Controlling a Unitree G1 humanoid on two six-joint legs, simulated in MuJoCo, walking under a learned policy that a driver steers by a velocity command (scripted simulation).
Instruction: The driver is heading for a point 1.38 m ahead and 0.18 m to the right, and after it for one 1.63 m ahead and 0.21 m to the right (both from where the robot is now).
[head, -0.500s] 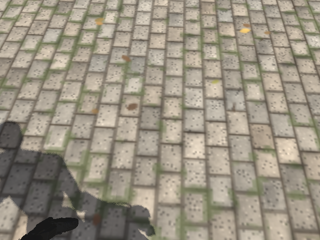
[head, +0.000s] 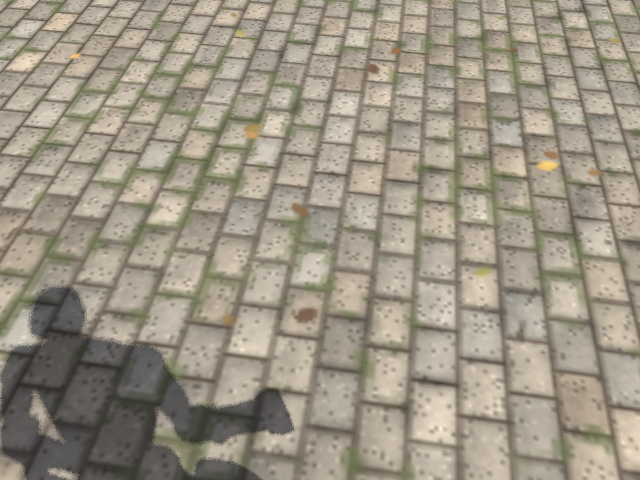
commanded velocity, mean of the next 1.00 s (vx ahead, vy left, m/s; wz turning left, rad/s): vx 0.24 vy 0.00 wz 0.01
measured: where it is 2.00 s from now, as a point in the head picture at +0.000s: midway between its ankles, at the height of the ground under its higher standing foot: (393, 312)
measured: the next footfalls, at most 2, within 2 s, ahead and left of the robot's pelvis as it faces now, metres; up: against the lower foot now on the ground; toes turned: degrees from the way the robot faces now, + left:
right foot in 1.36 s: +0.59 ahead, -0.08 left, +0.00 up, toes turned -13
left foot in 1.84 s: +1.05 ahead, -0.07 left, +0.00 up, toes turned -21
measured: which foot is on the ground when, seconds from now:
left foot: down 0.00-1.00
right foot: down 0.00-0.88, up 0.90-1.00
